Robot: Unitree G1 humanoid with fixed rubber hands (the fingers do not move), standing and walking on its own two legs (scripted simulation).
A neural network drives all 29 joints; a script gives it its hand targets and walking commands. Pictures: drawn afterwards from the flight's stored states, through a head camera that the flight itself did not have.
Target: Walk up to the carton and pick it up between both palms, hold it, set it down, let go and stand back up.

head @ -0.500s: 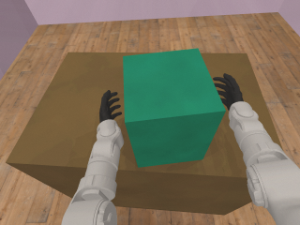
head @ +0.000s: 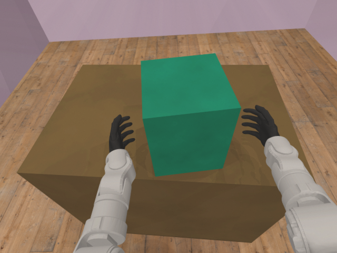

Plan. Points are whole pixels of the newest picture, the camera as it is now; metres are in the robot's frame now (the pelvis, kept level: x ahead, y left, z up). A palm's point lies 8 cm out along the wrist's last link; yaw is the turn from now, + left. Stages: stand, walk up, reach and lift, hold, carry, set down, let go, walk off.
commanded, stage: set down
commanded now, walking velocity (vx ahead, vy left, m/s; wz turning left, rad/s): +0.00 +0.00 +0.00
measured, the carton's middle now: (183, 117) +0.46 +0.02 +0.05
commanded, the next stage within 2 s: none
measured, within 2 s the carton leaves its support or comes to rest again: neither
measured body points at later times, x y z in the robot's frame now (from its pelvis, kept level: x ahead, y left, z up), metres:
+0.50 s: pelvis +0.00 +0.00 +0.00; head +0.03 -0.01 +0.45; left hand +0.29 +0.20 +0.06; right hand +0.37 -0.21 +0.02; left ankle +0.01 +0.17 -0.74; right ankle +0.06 -0.10 -0.74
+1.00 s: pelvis +0.00 +0.00 +0.00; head +0.02 -0.01 +0.45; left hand +0.25 +0.20 +0.06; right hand +0.31 -0.23 +0.01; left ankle +0.01 +0.17 -0.74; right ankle +0.06 -0.10 -0.74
